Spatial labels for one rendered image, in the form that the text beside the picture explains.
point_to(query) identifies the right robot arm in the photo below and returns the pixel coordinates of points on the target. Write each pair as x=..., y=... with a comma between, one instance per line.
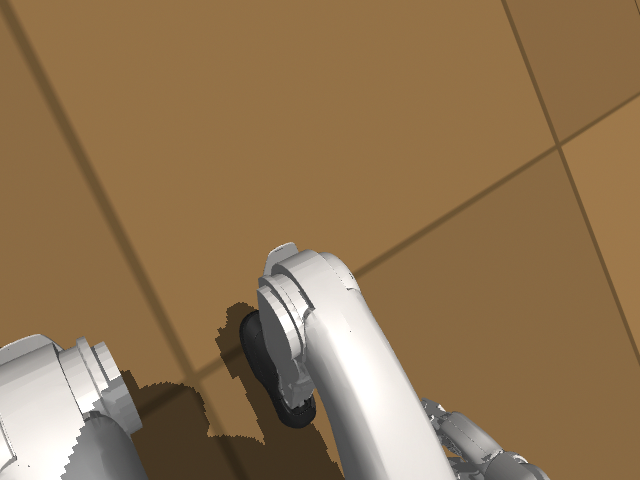
x=512, y=466

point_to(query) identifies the right robot foot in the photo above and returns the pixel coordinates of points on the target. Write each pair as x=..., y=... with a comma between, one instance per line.
x=263, y=368

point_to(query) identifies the right robot hand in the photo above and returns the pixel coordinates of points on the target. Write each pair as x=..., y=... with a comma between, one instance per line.
x=464, y=438

